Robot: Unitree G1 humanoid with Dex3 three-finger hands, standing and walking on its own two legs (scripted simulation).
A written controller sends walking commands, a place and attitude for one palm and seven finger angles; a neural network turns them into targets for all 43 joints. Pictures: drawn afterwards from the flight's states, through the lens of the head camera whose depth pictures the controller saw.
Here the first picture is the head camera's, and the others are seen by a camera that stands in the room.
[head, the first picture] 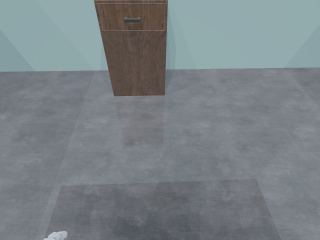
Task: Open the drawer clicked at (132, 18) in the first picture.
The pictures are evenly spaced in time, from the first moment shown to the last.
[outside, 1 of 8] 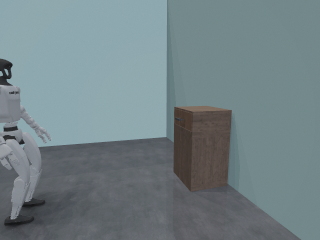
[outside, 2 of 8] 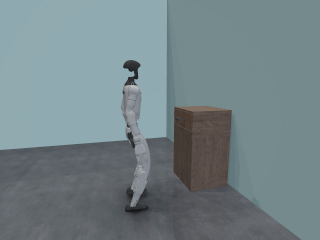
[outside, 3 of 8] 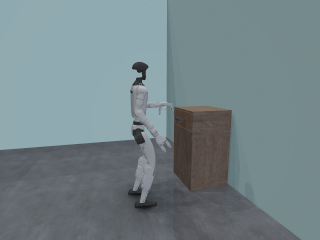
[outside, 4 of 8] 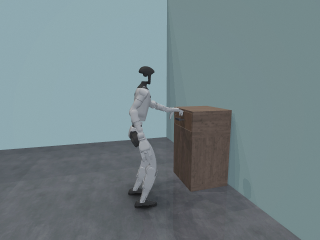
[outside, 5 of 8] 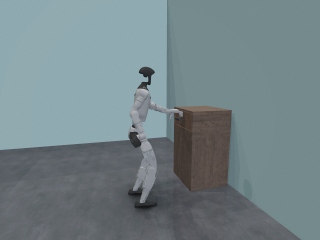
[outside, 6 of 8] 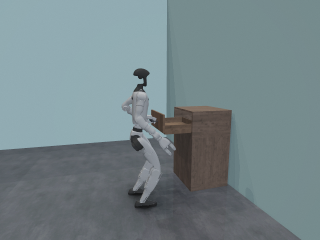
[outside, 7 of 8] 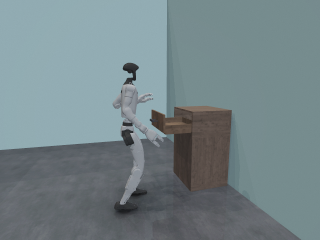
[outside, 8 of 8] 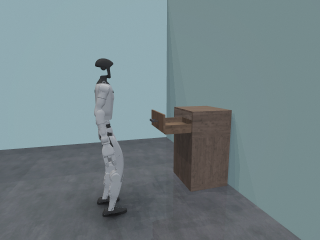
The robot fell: no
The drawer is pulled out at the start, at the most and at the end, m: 0.00 0.30 0.30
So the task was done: yes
